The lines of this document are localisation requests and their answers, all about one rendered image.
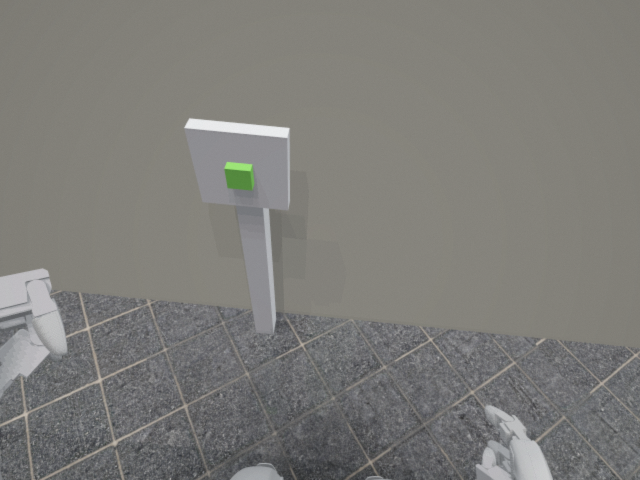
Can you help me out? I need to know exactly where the robot right hand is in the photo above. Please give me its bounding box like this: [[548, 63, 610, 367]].
[[476, 405, 553, 480]]

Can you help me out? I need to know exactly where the button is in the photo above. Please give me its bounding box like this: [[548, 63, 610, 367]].
[[224, 162, 254, 191]]

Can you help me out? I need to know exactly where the panel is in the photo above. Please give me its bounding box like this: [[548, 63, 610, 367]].
[[184, 118, 290, 334]]

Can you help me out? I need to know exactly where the left robot shin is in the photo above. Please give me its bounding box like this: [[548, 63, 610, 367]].
[[257, 463, 278, 474]]

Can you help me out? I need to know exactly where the robot left hand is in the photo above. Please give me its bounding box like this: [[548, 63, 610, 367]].
[[0, 268, 68, 399]]

